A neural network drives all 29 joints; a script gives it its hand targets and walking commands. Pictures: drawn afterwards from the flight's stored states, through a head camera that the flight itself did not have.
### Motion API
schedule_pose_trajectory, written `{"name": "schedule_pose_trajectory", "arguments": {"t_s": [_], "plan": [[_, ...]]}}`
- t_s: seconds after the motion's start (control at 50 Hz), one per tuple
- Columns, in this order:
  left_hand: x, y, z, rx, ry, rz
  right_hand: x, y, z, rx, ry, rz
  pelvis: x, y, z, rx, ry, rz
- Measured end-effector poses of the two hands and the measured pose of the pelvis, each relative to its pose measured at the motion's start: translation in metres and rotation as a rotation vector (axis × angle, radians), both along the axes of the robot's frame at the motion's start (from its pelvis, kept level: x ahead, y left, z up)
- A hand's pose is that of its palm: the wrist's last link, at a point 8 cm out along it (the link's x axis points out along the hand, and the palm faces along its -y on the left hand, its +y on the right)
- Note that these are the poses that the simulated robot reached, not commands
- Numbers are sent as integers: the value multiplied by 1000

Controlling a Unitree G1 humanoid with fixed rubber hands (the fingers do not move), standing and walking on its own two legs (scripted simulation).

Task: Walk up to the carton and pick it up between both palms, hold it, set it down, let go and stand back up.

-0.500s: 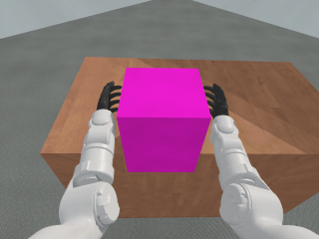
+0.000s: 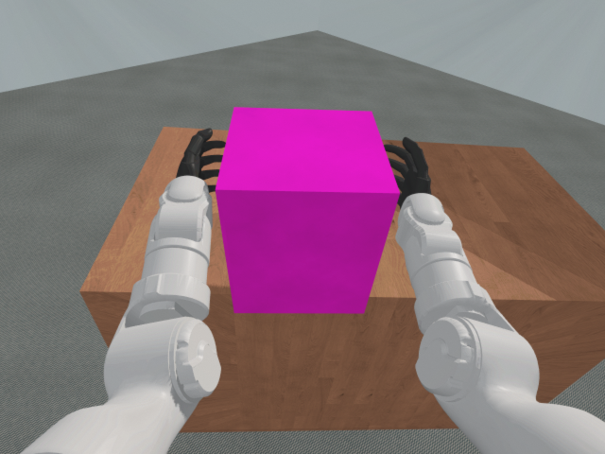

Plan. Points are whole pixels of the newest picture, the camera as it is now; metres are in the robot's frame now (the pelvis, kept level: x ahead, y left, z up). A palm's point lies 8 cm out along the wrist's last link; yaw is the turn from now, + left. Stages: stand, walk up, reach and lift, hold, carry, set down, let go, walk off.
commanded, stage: reach and lift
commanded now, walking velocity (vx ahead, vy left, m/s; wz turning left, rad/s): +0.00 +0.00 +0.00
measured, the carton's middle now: (301, 214) +0.44 +0.02 +0.11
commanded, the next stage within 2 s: hold in 1.98 s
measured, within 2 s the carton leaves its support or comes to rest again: neither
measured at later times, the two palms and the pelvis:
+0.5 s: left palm (192, 168) +0.39 +0.16 +0.21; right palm (422, 181) +0.39 -0.14 +0.21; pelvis +0.01 +0.00 +0.00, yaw +0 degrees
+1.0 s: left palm (183, 147) +0.38 +0.17 +0.25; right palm (434, 168) +0.37 -0.13 +0.25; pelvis -0.01 +0.00 +0.00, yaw +0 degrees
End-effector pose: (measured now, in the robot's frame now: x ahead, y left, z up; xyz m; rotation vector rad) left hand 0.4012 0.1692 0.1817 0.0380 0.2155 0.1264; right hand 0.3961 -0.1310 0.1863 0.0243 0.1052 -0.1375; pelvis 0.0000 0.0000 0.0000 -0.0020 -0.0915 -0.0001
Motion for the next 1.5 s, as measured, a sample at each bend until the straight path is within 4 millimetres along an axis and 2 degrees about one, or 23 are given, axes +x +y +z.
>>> {"name": "schedule_pose_trajectory", "arguments": {"t_s": [0.24,0.34,0.54,0.74,0.96,1.3,1.5], "plan": [[7,-11,4,46,15,-13,4,-11,-3,0,12,-7,10,10,1,-3,-19,-23],[6,-11,9,47,-1,-4,6,-11,3,-8,-5,5,13,9,1,-6,-23,-24],[-12,-2,34,37,-48,18,-5,-2,31,-23,-47,32,11,3,-1,-9,-71,1],[-27,3,49,38,-34,23,-19,3,41,0,-31,32,-5,0,-1,-8,-75,19],[-25,-2,67,36,-40,0,-24,-2,58,-1,-37,7,-13,3,-1,-10,-55,10],[-16,-1,79,46,-49,-3,-14,-1,78,6,-46,9,2,11,-1,-12,-49,-6],[-13,-7,83,44,-58,-5,-11,-7,85,8,-52,11,11,10,0,-14,-47,-7]]}}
